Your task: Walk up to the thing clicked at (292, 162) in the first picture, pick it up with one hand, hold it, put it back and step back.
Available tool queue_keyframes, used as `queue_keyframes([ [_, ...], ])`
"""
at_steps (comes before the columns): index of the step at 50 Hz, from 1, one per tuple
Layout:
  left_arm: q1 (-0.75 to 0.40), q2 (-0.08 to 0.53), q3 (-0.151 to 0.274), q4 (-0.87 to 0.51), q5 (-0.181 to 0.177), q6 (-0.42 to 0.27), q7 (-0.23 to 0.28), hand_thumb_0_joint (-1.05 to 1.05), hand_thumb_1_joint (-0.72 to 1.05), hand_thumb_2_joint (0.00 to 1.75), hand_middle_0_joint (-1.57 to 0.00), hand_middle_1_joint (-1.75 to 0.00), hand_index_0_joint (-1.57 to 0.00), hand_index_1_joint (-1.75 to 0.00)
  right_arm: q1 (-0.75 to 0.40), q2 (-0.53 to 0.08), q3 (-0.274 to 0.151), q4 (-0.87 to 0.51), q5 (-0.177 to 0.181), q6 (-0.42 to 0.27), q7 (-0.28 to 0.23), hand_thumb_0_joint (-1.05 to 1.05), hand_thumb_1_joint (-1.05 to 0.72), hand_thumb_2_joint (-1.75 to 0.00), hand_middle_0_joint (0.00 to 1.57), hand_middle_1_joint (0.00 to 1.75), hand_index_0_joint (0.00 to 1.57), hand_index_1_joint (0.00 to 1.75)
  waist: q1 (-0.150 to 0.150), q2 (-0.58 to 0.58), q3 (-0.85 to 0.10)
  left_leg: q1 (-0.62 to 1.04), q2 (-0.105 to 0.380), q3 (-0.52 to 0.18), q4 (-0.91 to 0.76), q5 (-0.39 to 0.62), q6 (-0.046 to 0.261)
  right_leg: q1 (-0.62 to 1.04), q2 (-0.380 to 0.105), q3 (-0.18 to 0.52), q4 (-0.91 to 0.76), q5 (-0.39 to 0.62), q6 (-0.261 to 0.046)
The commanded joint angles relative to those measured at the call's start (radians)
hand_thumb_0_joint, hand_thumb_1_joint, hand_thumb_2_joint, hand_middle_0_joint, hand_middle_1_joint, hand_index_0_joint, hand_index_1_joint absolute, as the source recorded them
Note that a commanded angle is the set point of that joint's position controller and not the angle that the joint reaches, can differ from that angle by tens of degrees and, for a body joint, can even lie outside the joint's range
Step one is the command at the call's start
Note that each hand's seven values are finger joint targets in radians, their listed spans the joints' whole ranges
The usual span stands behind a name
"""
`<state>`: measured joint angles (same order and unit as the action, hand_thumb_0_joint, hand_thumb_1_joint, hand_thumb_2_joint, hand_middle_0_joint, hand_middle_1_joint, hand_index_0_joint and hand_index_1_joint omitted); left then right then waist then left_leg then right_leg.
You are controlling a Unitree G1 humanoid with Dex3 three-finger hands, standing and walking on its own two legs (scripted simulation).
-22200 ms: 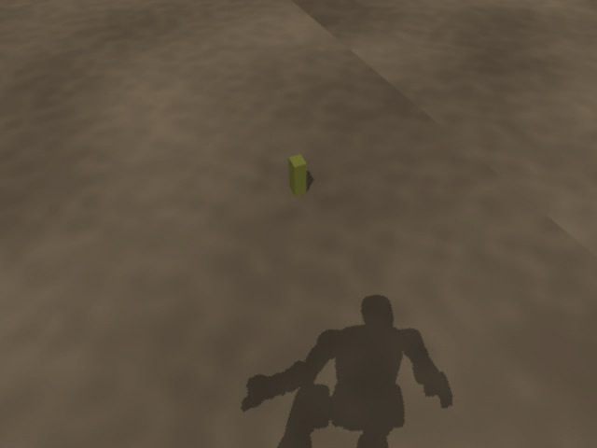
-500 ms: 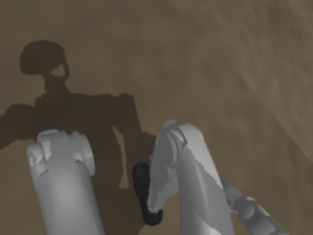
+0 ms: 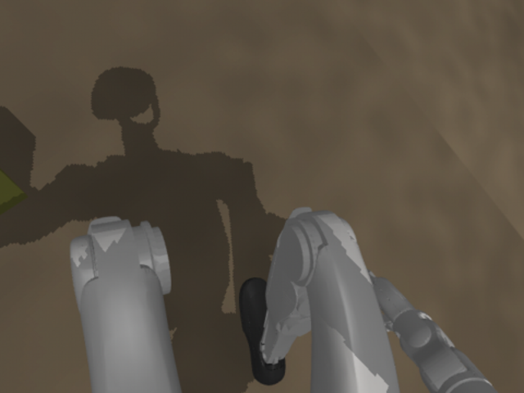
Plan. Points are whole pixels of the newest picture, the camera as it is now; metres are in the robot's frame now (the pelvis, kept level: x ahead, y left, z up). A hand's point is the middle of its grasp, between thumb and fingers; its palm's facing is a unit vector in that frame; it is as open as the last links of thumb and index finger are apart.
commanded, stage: withdraw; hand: left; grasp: from the side
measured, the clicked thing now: out of the picture +0.39 +0.37 -0.20
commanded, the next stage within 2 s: open in 0.56 s
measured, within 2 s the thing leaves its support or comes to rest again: neither
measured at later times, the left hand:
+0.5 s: hand out of the picture +0.33 +0.47 -0.09, palm faces +0.67 -0.74 -0.05, open 17.0 cm
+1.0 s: hand out of the picture +0.33 +0.45 -0.11, palm faces +0.65 -0.76 +0.01, open 17.2 cm
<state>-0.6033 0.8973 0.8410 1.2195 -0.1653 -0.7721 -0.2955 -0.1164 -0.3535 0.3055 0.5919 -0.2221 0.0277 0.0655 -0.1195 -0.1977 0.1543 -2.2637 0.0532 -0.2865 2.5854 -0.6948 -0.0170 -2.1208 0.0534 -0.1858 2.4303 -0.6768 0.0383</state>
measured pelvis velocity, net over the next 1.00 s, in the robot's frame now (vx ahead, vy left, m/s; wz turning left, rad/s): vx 0.00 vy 0.00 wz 0.00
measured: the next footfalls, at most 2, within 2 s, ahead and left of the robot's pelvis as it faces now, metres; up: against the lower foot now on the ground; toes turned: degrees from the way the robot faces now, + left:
none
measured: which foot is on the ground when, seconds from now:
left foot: down 0.00-1.00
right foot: down 0.00-1.00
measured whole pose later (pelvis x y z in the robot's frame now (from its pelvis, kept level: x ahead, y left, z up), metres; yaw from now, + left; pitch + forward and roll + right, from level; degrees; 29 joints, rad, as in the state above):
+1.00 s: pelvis +0.00 +0.00 -0.01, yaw +0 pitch +17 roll -13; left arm -0.54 0.85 0.88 1.21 -0.24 -0.83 -0.33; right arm -0.14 -0.35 0.32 0.63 -0.25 0.00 0.06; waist -0.09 -0.22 0.18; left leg -2.26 0.05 -0.30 2.62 -0.69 -0.02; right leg -2.11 0.06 -0.19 2.46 -0.67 0.04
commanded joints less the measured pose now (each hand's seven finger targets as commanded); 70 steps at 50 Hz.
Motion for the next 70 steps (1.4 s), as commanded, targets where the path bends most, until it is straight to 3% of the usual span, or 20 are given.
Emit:
queue_keyframes([
  [1,-0.065,0.302,0.053,-0.159,-0.045,-0.043,-0.009,0.00,-0.61,0.02,-0.13,-0.14,-0.17,-0.11,0.142,-0.314,-0.103,0.012,-0.003,0.012,-0.017,0.00,-0.84,-0.88,0.20,0.30,0.20,0.30,0.007,0.539,-0.647,0.513,0.036,0.103,-0.322,0.235,-0.005,0.211,0.029,-0.068,-0.169,0.213,-0.068],
  [8,-0.051,0.261,0.065,-0.150,-0.089,-0.031,-0.007,0.00,-0.60,0.06,-0.10,-0.14,-0.15,-0.11,0.134,-0.314,-0.101,-0.001,0.009,0.010,-0.018,0.00,-0.84,-0.88,0.20,0.30,0.20,0.30,-0.004,0.438,-0.615,0.421,0.036,0.094,-0.303,0.168,0.010,0.241,0.035,-0.075,-0.183,0.175,-0.059],
  [13,-0.023,0.321,0.101,-0.136,-0.093,-0.062,0.000,0.00,-0.54,0.09,-0.11,-0.17,-0.15,-0.13,0.109,-0.317,-0.095,-0.008,0.006,0.002,-0.026,0.00,-0.83,-0.88,0.20,0.30,0.20,0.30,0.015,0.420,-0.601,0.377,0.038,0.102,-0.297,0.125,0.015,0.263,0.039,-0.069,-0.185,0.136,-0.054],
  [16,-0.055,0.433,0.167,-0.227,-0.092,-0.091,0.007,0.00,-0.53,0.09,-0.11,-0.17,-0.16,-0.13,0.109,-0.322,-0.093,-0.002,0.001,0.002,-0.033,0.00,-0.83,-0.88,0.20,0.30,0.20,0.30,0.042,0.475,-0.653,0.421,0.041,0.102,-0.306,0.137,0.009,0.274,0.039,-0.061,-0.178,0.141,-0.055],
  [19,-0.003,0.384,0.134,-0.166,-0.087,-0.081,-0.014,0.00,-0.52,0.11,-0.12,-0.19,-0.17,-0.15,0.098,-0.326,-0.090,-0.003,-0.002,-0.001,-0.040,0.00,-0.83,-0.88,0.20,0.30,0.20,0.30,0.026,0.486,-0.620,0.424,0.043,0.102,-0.316,0.122,0.008,0.255,0.038,-0.064,-0.179,0.134,-0.057],
  [21,-0.063,0.481,0.181,-0.271,-0.086,-0.085,-0.018,0.00,-0.54,0.09,-0.11,-0.18,-0.16,-0.14,0.116,-0.332,-0.097,0.012,-0.002,0.002,-0.047,0.00,-0.83,-0.88,0.20,0.30,0.20,0.30,0.045,0.538,-0.643,0.459,0.043,0.103,-0.325,0.128,0.003,0.240,0.036,-0.062,-0.177,0.136,-0.060],
  [22,-0.036,0.468,0.180,-0.264,-0.083,-0.078,-0.024,0.00,-0.55,0.08,-0.11,-0.18,-0.17,-0.13,0.116,-0.328,-0.098,0.018,-0.003,0.004,-0.044,0.00,-0.84,-0.88,0.20,0.30,0.20,0.30,0.052,0.566,-0.638,0.469,0.043,0.103,-0.333,0.135,-0.002,0.222,0.034,-0.062,-0.163,0.137,-0.064],
  [25,0.006,0.257,0.071,-0.142,-0.108,-0.046,-0.064,0.00,-0.55,0.10,-0.13,-0.20,-0.19,-0.16,0.115,-0.328,-0.108,0.015,0.007,-0.008,-0.040,0.00,-0.83,-0.88,0.20,0.30,0.20,0.30,-0.003,0.491,-0.535,0.429,0.042,0.090,-0.331,0.099,0.001,0.146,0.037,-0.087,-0.167,0.117,-0.066],
  [28,-0.009,0.270,0.074,-0.183,-0.118,-0.047,-0.082,0.00,-0.56,0.09,-0.14,-0.19,-0.19,-0.15,0.132,-0.327,-0.117,0.029,0.010,-0.018,-0.036,0.00,-0.83,-0.88,0.20,0.30,0.20,0.30,0.013,0.481,-0.570,0.436,0.038,0.092,-0.319,0.108,0.004,0.168,0.037,-0.092,-0.165,0.129,-0.066],
  [31,0.032,0.167,0.027,-0.131,-0.140,-0.047,-0.099,0.00,-0.54,0.06,-0.13,-0.18,-0.19,-0.13,0.112,-0.323,-0.125,0.018,0.018,-0.033,-0.031,0.00,-0.83,-0.87,0.20,0.30,0.20,0.30,-0.003,0.415,-0.548,0.407,0.033,0.088,-0.313,0.098,0.009,0.165,0.037,-0.097,-0.170,0.121,-0.064],
  [33,0.024,0.201,0.050,-0.141,-0.147,-0.064,-0.092,0.00,-0.53,0.07,-0.14,-0.18,-0.19,-0.13,0.096,-0.328,-0.123,0.015,0.019,-0.036,-0.033,0.00,-0.82,-0.87,0.20,0.30,0.20,0.30,0.005,0.402,-0.556,0.402,0.033,0.090,-0.306,0.099,0.012,0.185,0.038,-0.093,-0.173,0.122,-0.061],
  [39,-0.035,0.323,0.114,-0.268,-0.123,-0.130,-0.046,0.00,-0.61,0.01,-0.11,-0.10,-0.15,-0.07,0.064,-0.315,-0.113,0.004,-0.001,-0.038,-0.036,0.00,-0.83,-0.88,0.20,0.30,0.20,0.30,0.041,0.508,-0.615,0.463,0.041,0.097,-0.319,0.095,-0.001,0.197,0.036,-0.074,-0.159,0.112,-0.065],
  [41,-0.002,0.223,0.054,-0.160,-0.116,-0.126,-0.042,0.00,-0.55,0.04,-0.09,-0.13,-0.14,-0.08,0.056,-0.311,-0.104,0.004,-0.006,-0.042,-0.034,0.00,-0.82,-0.87,0.20,0.30,0.20,0.30,0.006,0.479,-0.556,0.436,0.041,0.096,-0.322,0.073,-0.002,0.173,0.036,-0.078,-0.162,0.102,-0.064],
  [43,-0.116,0.317,0.085,-0.259,-0.108,-0.148,-0.030,0.00,-0.58,0.02,-0.08,-0.11,-0.13,-0.07,0.071,-0.318,-0.101,0.025,-0.012,-0.037,-0.035,0.00,-0.83,-0.87,0.20,0.30,0.20,0.30,0.012,0.540,-0.572,0.458,0.040,0.097,-0.322,0.083,-0.007,0.167,0.036,-0.076,-0.154,0.112,-0.067],
  [46,-0.079,0.282,0.055,-0.184,-0.088,-0.133,-0.030,0.00,-0.56,0.05,-0.07,-0.13,-0.12,-0.09,0.081,-0.324,-0.091,0.032,-0.024,-0.028,-0.032,0.00,-0.83,-0.87,0.20,0.30,0.20,0.30,-0.003,0.535,-0.579,0.482,0.041,0.094,-0.307,0.133,-0.010,0.180,0.034,-0.080,-0.148,0.148,-0.067],
  [49,-0.128,0.355,0.078,-0.186,-0.075,-0.122,-0.023,0.00,-0.54,0.05,-0.07,-0.13,-0.13,-0.08,0.090,-0.328,-0.078,0.029,-0.026,-0.017,-0.032,0.00,-0.83,-0.87,0.20,0.30,0.20,0.30,-0.004,0.533,-0.577,0.465,0.039,0.091,-0.304,0.142,-0.006,0.190,0.033,-0.082,-0.146,0.158,-0.066],
  [54,-0.154,0.344,0.044,-0.066,-0.064,-0.091,-0.018,0.00,-0.54,0.05,-0.08,-0.14,-0.14,-0.09,0.084,-0.339,-0.061,0.005,-0.025,-0.008,-0.027,0.00,-0.83,-0.87,0.20,0.30,0.20,0.30,-0.035,0.479,-0.529,0.427,0.041,0.078,-0.303,0.097,0.002,0.171,0.036,-0.098,-0.156,0.122,-0.061],
  [60,-0.128,0.420,0.110,-0.102,-0.061,-0.074,-0.006,0.00,-0.50,0.10,-0.12,-0.19,-0.18,-0.14,0.099,-0.348,-0.055,-0.017,-0.025,0.008,-0.022,0.00,-0.82,-0.87,0.20,0.30,0.20,0.30,-0.003,0.510,-0.585,0.463,0.041,0.076,-0.305,0.156,-0.002,0.209,0.039,-0.103,-0.144,0.159,-0.061],
  [65,-0.160,0.433,0.089,-0.156,-0.019,-0.042,0.013,0.00,-0.44,0.20,-0.19,-0.28,-0.25,-0.23,0.126,-0.346,-0.073,-0.008,-0.022,0.014,-0.024,0.00,-0.82,-0.87,0.20,0.30,0.20,0.30,-0.015,0.535,-0.583,0.453,0.043,0.085,-0.313,0.143,0.001,0.199,0.037,-0.090,-0.153,0.160,-0.060],
  [70,-0.145,0.351,0.053,-0.147,-0.021,-0.027,0.032,0.00,-0.38,0.25,-0.22,-0.34,-0.28,-0.28,0.149,-0.333,-0.079,-0.001,-0.016,0.019,-0.015,0.00,-0.82,-0.87,0.20,0.30,0.20,0.30,-0.030,0.503,-0.561,0.412,0.038,0.089,-0.304,0.107,0.008,0.188,0.038,-0.093,-0.163,0.136,-0.060],
])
